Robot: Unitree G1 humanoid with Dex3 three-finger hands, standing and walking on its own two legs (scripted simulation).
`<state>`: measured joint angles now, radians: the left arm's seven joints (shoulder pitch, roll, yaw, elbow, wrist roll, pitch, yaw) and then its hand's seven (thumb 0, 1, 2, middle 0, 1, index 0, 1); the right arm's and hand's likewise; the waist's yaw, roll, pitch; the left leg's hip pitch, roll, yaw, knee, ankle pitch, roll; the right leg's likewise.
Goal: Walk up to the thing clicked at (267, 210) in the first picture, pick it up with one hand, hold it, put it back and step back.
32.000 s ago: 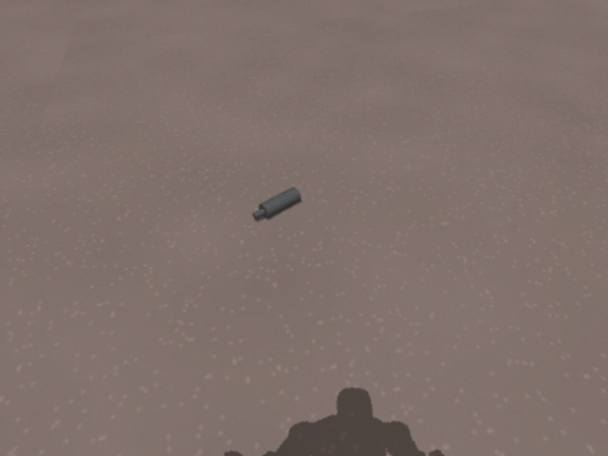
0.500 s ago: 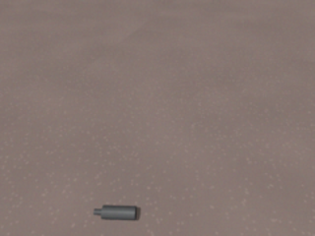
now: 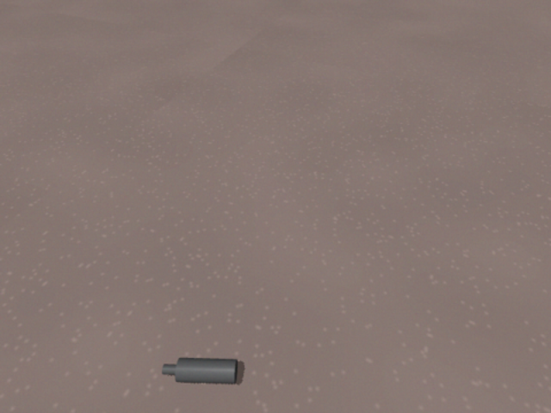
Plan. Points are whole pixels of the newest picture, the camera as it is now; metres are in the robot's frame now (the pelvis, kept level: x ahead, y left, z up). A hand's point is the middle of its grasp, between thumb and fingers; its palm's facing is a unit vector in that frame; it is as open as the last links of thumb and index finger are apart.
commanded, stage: stand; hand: left
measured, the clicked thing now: (199, 370) +0.46 +0.27 -0.74
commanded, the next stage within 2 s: none
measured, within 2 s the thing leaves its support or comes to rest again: neither
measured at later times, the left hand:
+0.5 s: hand out of the picture +0.05 +0.25 -0.16, palm faces -0.03 -0.94 -0.34, open 7.4 cm
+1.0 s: hand out of the picture +0.07 +0.24 -0.15, palm faces -0.04 -0.94 -0.34, open 7.4 cm
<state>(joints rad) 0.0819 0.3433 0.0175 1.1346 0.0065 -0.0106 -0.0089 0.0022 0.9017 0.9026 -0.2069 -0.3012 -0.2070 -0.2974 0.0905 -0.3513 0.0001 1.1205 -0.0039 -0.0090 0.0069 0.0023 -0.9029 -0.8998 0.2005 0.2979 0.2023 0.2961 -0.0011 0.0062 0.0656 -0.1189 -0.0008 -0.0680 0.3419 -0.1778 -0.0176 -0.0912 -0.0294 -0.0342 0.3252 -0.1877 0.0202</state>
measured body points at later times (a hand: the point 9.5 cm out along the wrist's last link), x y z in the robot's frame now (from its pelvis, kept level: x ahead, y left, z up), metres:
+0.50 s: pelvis -0.02 +0.00 +0.00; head -0.01 -0.01 +0.45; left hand +0.05 +0.30 -0.13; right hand +0.05 -0.31 -0.13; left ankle +0.01 +0.13 -0.75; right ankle -0.01 -0.13 -0.75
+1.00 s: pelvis -0.01 -0.01 +0.00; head +0.00 -0.01 +0.45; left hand +0.07 +0.29 -0.13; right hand +0.06 -0.31 -0.14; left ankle +0.01 +0.13 -0.75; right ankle -0.01 -0.13 -0.75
